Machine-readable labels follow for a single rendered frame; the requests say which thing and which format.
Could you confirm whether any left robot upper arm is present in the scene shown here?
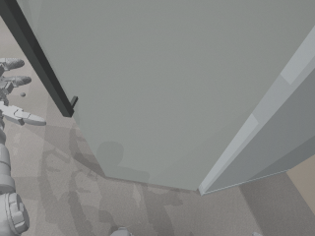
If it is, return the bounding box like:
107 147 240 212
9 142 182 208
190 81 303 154
0 193 31 236

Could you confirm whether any left robot shin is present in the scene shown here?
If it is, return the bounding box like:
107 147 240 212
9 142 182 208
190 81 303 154
118 227 128 231

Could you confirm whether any robot left hand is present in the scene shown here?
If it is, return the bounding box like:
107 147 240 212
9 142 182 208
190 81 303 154
0 58 46 126

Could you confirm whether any handle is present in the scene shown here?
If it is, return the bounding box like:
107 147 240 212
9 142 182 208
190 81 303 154
0 0 79 118

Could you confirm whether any robot left forearm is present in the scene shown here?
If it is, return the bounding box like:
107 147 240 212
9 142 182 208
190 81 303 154
0 118 16 196

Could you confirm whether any fridge door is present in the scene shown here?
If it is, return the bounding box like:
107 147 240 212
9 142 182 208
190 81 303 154
17 0 315 191

